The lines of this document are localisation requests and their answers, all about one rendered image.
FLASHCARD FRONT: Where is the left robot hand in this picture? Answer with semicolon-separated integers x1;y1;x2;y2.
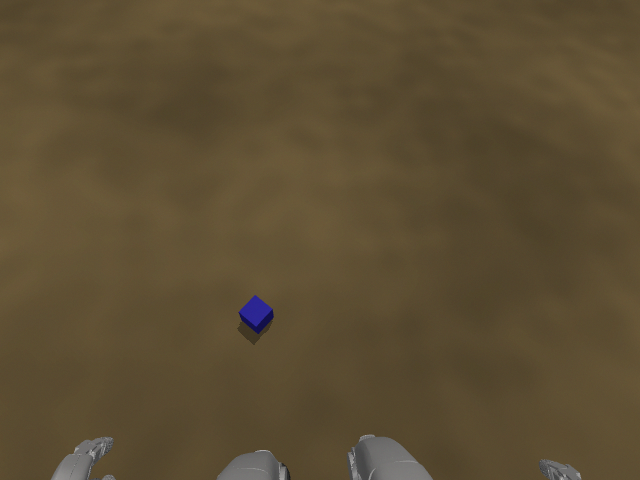
51;437;116;480

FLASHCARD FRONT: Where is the cube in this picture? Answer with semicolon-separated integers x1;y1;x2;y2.
239;295;274;334

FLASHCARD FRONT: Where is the right robot hand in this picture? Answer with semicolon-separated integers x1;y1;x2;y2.
539;459;582;480

